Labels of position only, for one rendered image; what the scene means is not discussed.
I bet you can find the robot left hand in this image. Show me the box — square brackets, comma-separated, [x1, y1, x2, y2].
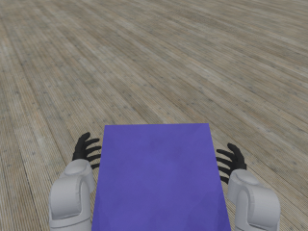
[72, 132, 102, 169]

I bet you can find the robot right hand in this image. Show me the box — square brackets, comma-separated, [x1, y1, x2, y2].
[216, 142, 247, 185]

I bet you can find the carton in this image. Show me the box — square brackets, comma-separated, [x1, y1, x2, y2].
[91, 123, 232, 231]

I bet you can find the robot right forearm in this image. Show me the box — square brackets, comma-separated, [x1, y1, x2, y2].
[227, 168, 281, 231]

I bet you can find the robot left forearm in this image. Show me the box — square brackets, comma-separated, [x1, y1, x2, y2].
[48, 159, 95, 231]

